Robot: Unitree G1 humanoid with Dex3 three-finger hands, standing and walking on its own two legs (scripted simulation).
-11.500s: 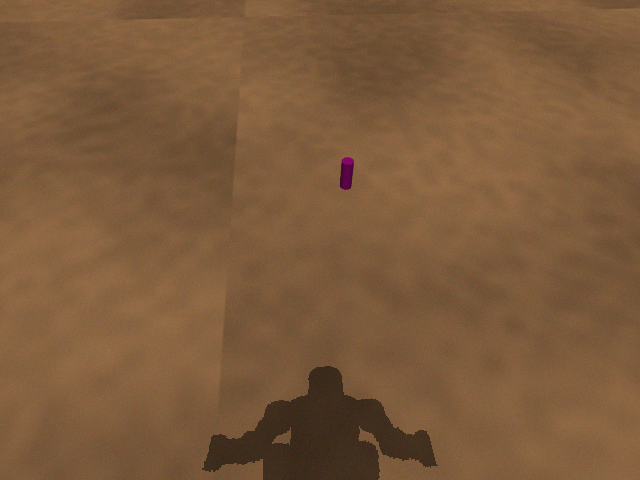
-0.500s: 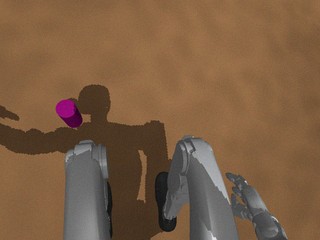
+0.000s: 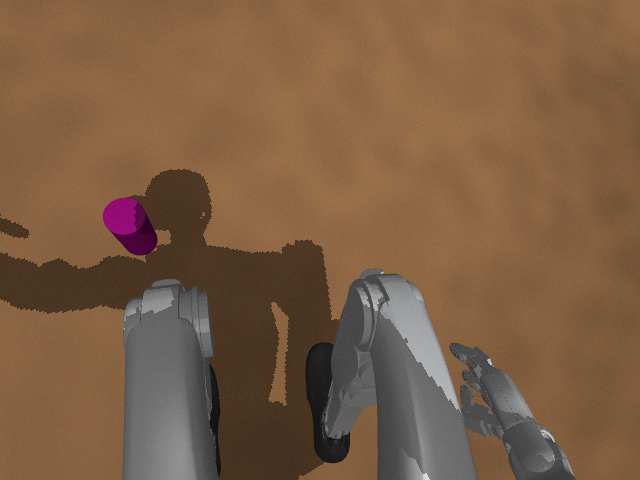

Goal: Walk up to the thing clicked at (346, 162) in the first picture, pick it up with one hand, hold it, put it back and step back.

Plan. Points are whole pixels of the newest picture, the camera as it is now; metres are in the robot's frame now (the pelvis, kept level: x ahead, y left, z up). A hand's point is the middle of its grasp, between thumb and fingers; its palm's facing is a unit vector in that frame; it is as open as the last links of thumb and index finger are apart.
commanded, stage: go down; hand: left
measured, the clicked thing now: (133, 229) +0.43 +0.24 -0.29
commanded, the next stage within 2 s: none
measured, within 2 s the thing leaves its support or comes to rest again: neither
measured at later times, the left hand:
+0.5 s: hand out of the picture +0.36 +0.44 +0.01, palm faces +0.13 -0.99 -0.06, open 17.1 cm
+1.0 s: hand out of the picture +0.36 +0.44 +0.01, palm faces +0.15 -0.99 -0.06, open 17.0 cm
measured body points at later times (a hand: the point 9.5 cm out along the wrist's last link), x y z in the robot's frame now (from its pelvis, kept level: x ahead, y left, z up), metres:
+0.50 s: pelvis +0.00 +0.00 +0.00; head +0.21 +0.11 +0.38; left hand +0.35 +0.49 +0.02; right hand +0.18 -0.26 -0.08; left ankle +0.09 +0.11 -0.33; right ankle +0.11 -0.11 -0.33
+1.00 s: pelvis +0.00 +0.00 +0.00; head +0.21 +0.10 +0.38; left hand +0.35 +0.49 +0.01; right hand +0.18 -0.27 -0.08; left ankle +0.09 +0.11 -0.33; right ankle +0.11 -0.11 -0.33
